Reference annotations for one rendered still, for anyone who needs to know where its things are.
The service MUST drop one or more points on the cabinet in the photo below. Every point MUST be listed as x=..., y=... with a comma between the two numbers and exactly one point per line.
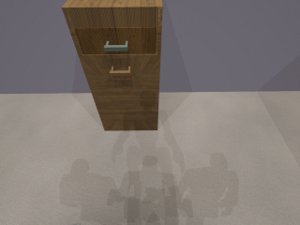
x=124, y=103

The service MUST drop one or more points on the drawer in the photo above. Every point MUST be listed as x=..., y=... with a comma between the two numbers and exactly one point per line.
x=140, y=39

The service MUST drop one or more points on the handle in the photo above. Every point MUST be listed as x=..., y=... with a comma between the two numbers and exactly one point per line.
x=115, y=48
x=120, y=73

